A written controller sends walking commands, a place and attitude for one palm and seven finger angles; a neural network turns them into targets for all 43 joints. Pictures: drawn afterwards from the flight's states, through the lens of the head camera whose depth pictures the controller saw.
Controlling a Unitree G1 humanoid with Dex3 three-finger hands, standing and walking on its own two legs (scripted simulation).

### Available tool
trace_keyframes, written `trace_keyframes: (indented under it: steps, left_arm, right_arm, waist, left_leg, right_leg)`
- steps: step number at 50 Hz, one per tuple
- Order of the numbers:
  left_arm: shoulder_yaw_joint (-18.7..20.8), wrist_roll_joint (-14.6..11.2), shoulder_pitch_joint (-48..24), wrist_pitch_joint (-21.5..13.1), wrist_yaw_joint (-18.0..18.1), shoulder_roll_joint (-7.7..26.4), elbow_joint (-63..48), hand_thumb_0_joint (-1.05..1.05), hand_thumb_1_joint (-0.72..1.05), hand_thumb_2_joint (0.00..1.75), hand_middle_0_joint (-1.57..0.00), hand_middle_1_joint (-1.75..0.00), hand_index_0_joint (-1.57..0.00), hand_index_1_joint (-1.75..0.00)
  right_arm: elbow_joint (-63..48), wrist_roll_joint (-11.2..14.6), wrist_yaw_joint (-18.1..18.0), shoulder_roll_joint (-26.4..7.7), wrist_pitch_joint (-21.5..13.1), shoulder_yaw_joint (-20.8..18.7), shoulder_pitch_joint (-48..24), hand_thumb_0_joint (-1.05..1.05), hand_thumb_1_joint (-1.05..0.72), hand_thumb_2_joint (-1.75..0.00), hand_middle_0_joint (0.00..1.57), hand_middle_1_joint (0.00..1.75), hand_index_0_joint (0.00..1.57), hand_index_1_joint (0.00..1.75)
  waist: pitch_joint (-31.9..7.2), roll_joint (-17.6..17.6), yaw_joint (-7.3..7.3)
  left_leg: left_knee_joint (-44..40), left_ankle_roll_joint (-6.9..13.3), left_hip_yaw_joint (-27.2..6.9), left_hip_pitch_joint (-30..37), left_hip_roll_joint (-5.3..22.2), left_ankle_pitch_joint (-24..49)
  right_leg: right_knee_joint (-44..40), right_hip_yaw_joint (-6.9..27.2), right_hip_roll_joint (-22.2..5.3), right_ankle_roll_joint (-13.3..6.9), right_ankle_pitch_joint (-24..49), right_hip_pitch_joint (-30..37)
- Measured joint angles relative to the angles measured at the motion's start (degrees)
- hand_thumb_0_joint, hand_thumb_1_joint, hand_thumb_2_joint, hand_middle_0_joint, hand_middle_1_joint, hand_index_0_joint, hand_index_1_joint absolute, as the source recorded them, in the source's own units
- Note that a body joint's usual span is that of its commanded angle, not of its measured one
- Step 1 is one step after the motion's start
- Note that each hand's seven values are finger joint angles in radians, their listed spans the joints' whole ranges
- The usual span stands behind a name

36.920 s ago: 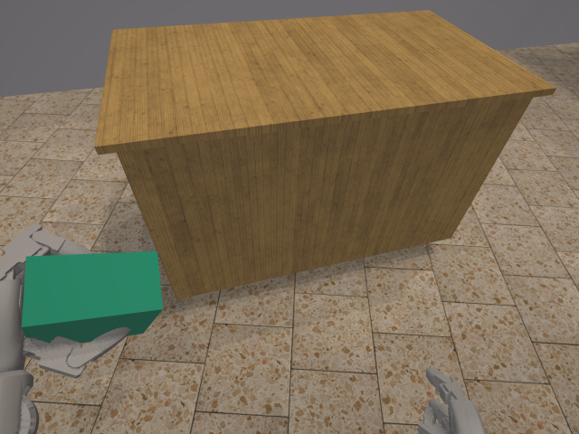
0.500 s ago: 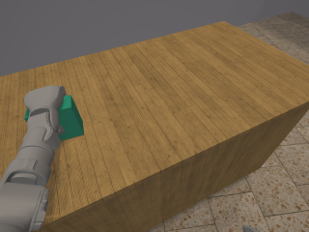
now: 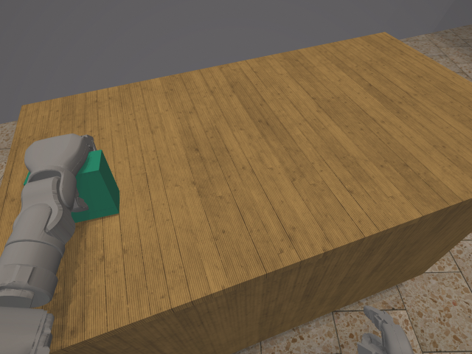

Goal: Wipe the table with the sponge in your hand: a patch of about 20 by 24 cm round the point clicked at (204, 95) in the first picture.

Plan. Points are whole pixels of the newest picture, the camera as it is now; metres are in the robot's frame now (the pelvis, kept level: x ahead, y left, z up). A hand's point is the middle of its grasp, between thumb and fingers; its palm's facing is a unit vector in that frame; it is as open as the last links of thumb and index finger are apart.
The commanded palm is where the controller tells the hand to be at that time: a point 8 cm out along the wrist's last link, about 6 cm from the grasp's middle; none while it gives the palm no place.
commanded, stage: wipe back along the first lane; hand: left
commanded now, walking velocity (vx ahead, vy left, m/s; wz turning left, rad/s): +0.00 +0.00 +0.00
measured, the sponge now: (81, 195) +0.35 +0.33 +0.06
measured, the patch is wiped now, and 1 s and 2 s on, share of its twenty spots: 1.00 1.00 1.00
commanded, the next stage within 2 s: lift the sponge slowly off the table in 1.60 s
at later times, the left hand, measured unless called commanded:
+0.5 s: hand (74, 198) +0.32 +0.31 +0.10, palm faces -0.01 -0.03 -1.00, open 10.3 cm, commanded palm +0.29 +0.31 +0.14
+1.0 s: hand (74, 211) +0.29 +0.30 +0.10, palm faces +0.03 -0.04 -1.00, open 10.3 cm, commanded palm +0.25 +0.29 +0.14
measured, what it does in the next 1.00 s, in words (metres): stands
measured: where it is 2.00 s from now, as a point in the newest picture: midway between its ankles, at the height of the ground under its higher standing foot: outside the picture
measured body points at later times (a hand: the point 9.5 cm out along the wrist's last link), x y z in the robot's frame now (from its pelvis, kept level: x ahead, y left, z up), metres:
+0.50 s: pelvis -0.01 +0.00 +0.00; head -0.01 -0.03 +0.45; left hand +0.32 +0.31 +0.15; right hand +0.19 -0.24 -0.10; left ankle -0.02 +0.10 -0.74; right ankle -0.03 -0.12 -0.74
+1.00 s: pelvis +0.00 -0.01 +0.00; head -0.01 -0.04 +0.45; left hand +0.29 +0.30 +0.15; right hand +0.20 -0.24 -0.10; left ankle -0.02 +0.10 -0.74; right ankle -0.03 -0.12 -0.74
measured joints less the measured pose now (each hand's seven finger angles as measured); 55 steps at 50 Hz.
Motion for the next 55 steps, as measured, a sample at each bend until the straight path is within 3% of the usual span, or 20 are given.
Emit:
trace_keyframes:
  steps: [18,36,55]
  left_arm:
    - [-0.83,-1.30,9.25,5.83,1.68,-2.56,-11.23,-0.01,-0.51,1.05,-0.68,-1.37,-0.71,-1.36]
    - [-1.31,-1.63,13.16,7.37,2.22,-2.57,-14.28,-0.01,-0.50,1.05,-0.66,-1.38,-0.69,-1.38]
    - [-0.98,-3.55,23.57,10.98,2.32,-2.89,-28.05,-0.01,-0.50,1.05,-0.65,-1.39,-0.68,-1.38]
  right_arm:
    - [-0.39,0.06,0.97,-0.17,1.19,0.11,0.09,0.01,-0.90,-0.90,0.20,0.30,0.20,0.30]
    - [-1.57,0.28,0.78,-0.36,1.33,0.62,-1.34,0.01,-0.90,-0.90,0.20,0.30,0.20,0.30]
    - [-2.57,0.14,1.60,-0.20,1.07,0.87,-2.27,0.01,-0.90,-0.90,0.20,0.30,0.20,0.30]
  waist:
    - [-0.23,0.95,0.34]
    - [-0.30,0.98,0.37]
    - [-0.30,1.64,1.04]
  left_leg:
    - [0.08,-0.07,0.14,1.71,0.00,-0.18]
    - [0.98,-0.67,0.20,2.05,0.66,-0.27]
    - [2.03,-0.46,0.83,3.06,0.56,-1.85]
  right_leg:
    - [0.67,0.17,-0.02,-0.01,-0.45,1.37]
    - [2.01,0.27,0.62,-0.58,-0.67,1.40]
    - [3.25,0.94,0.50,-0.26,-2.13,2.10]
